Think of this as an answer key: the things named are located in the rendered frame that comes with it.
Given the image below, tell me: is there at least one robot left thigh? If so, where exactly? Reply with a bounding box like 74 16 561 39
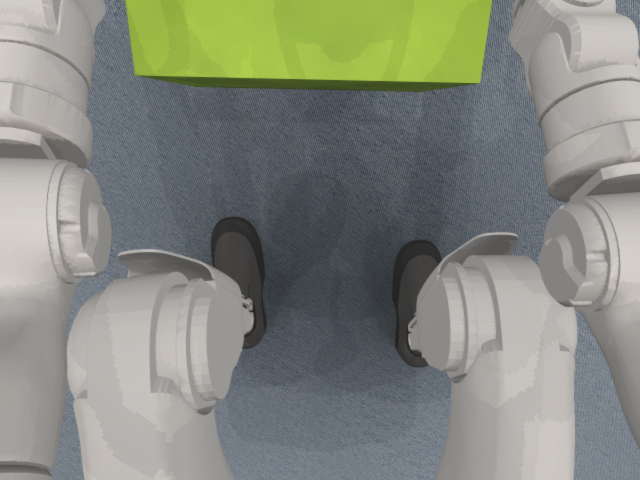
73 272 236 480

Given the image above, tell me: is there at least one robot right upper arm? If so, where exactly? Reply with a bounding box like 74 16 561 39
538 192 640 449

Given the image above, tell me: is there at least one left robot forearm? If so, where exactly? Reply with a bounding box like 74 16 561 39
0 0 106 169

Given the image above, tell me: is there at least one right robot foot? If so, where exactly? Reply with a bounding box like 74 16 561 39
392 240 442 367

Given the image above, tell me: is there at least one carton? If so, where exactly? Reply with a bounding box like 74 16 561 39
125 0 492 92

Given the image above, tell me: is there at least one right robot forearm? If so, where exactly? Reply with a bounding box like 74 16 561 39
509 0 640 202

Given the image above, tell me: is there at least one robot left upper arm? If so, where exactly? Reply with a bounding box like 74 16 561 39
0 158 111 480

